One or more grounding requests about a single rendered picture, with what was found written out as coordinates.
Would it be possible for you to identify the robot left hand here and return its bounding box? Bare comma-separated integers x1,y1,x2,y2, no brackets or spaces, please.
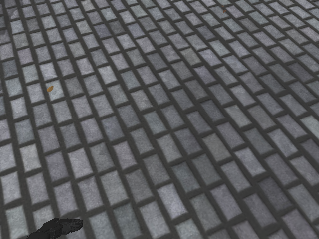
26,217,84,239

